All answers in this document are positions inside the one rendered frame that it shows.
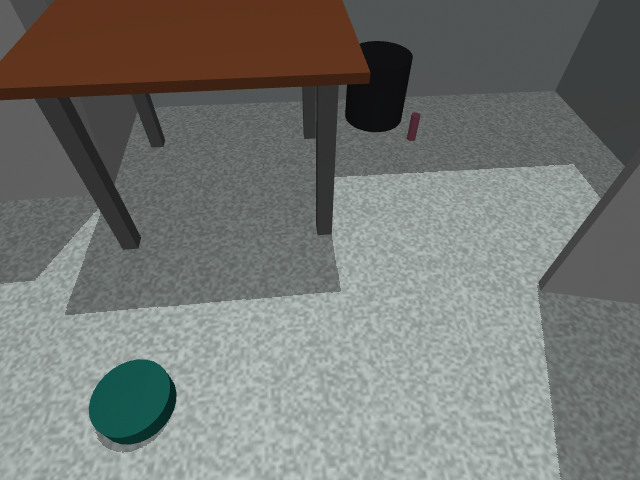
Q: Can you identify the table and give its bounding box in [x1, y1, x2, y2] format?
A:
[0, 0, 371, 250]

